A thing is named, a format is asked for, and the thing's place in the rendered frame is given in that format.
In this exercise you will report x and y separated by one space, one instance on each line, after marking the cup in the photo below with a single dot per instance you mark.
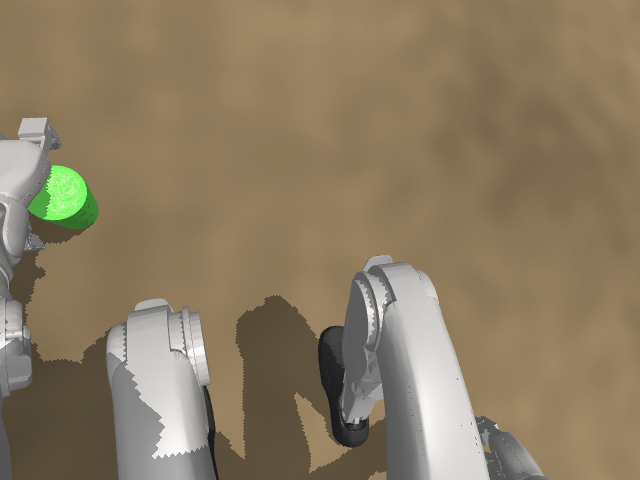
65 200

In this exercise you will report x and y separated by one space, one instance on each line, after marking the left robot arm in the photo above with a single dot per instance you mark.
15 340

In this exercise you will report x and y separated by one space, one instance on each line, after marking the left robot hand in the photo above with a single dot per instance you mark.
24 166

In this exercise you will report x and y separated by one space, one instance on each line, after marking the left robot foot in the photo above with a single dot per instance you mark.
212 428

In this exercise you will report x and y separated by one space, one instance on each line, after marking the right robot hand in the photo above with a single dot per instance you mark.
508 460

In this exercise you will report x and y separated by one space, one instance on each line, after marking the right robot foot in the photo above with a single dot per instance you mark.
332 373

